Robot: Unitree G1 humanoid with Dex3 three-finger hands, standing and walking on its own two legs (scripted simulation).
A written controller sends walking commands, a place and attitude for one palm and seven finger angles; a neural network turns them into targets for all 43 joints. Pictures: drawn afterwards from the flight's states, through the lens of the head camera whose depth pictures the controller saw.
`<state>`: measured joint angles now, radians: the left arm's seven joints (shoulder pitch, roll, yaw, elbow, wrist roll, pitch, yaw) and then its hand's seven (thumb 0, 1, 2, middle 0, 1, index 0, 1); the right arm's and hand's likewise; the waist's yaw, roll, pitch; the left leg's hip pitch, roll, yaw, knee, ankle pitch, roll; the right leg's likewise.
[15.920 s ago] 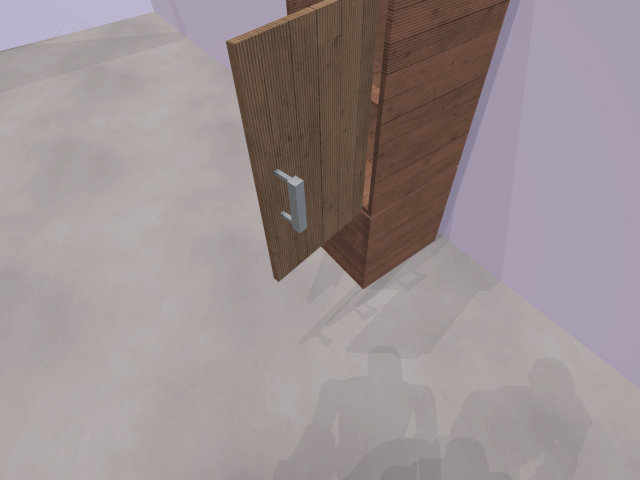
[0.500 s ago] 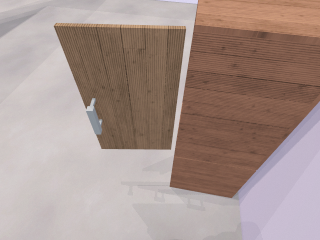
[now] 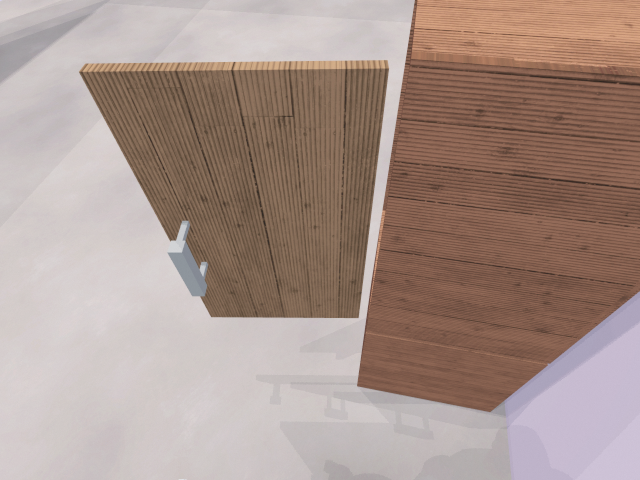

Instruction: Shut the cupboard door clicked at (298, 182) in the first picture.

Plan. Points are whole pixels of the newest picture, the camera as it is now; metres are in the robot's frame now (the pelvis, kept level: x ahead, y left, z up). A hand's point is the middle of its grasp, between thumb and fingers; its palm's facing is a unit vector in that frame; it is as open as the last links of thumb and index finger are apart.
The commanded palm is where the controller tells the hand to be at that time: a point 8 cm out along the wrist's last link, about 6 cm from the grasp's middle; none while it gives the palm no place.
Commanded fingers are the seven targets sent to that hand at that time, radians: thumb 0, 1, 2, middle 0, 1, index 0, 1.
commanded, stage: come to a stop and stand still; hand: left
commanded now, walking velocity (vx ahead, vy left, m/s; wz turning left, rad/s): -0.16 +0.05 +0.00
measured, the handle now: (192, 259) +0.45 +0.25 -0.06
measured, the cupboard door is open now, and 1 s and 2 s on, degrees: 100 100 100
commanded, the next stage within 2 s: look again from close up in 0.80 s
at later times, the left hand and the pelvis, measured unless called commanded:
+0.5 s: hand out of the picture +0.02 +0.22 -0.17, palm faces +0.06 -0.97 -0.23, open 7.4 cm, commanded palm none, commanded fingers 0.00 0.90 0.90 -0.20 -0.30 -0.20 -0.30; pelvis -0.01 +0.03 +0.01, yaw +0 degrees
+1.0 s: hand out of the picture -0.04 +0.19 -0.17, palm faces -0.02 -0.99 -0.17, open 7.4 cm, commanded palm none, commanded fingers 0.00 0.90 0.90 -0.20 -0.30 -0.20 -0.30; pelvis -0.03 +0.03 +0.00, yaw +0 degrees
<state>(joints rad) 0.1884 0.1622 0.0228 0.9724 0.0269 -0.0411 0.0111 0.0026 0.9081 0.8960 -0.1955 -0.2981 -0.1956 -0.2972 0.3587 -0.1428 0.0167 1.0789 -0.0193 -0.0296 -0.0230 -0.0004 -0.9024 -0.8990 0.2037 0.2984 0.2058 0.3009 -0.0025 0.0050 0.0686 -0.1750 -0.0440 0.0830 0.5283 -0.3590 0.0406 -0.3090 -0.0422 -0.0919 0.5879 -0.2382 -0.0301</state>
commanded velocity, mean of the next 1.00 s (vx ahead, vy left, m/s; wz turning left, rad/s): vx -0.04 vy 0.01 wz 0.00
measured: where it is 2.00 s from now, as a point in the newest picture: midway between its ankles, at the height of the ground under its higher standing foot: outside the picture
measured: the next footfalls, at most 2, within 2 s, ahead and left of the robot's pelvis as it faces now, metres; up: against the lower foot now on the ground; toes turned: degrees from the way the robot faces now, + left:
left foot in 0.30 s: +0.07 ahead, +0.14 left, +0.00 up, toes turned +5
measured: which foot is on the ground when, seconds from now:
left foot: down 0.00-0.00, up 0.02-0.28, down 0.30-1.00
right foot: down 0.00-1.00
